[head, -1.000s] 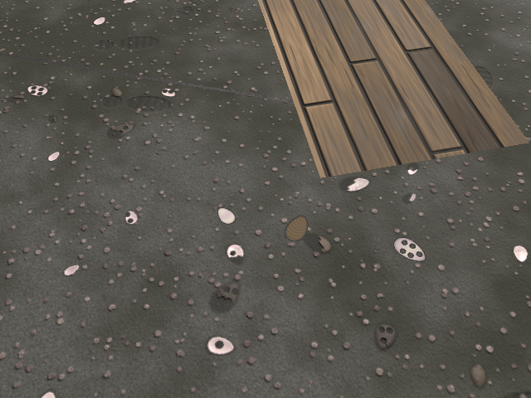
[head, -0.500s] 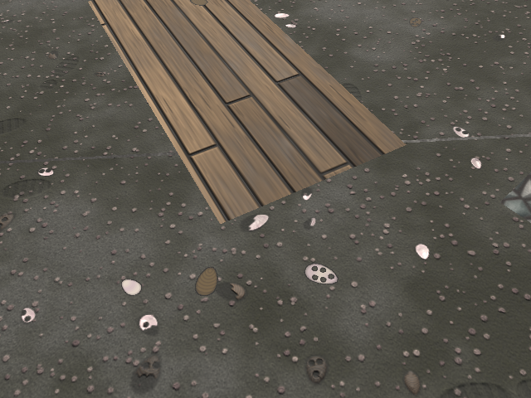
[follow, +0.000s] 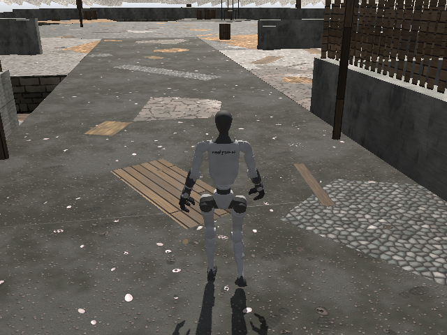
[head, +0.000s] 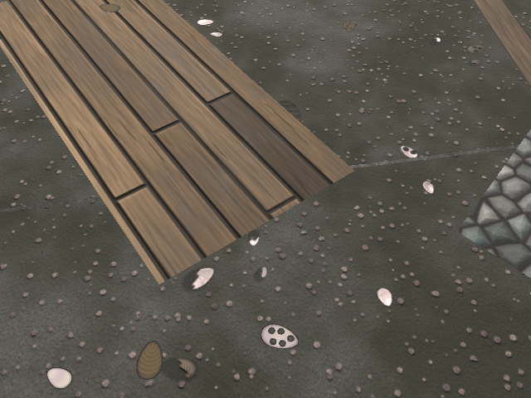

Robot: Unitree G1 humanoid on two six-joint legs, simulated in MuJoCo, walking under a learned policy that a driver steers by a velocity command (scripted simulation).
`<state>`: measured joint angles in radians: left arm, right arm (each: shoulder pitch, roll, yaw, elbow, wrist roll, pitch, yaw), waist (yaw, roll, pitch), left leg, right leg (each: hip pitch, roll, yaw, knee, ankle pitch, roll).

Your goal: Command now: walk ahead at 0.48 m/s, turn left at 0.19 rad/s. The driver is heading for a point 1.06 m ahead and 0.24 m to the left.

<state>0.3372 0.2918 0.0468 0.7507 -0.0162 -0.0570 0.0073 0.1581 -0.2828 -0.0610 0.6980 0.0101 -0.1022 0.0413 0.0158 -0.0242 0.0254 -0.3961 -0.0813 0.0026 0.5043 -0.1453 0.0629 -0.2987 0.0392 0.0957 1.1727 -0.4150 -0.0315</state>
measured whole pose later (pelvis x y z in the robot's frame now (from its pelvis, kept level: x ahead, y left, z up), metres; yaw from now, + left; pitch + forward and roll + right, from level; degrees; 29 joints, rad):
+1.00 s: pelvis +0.49 +0.12 +0.00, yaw +31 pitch +1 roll +0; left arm 0.27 0.31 0.05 0.78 -0.03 -0.09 0.00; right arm 0.19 -0.28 -0.05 0.65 0.00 -0.05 0.03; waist 0.02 -0.02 0.06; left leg -0.36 -0.08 0.04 0.52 -0.19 0.09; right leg -0.44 -0.09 0.01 1.21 -0.37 0.00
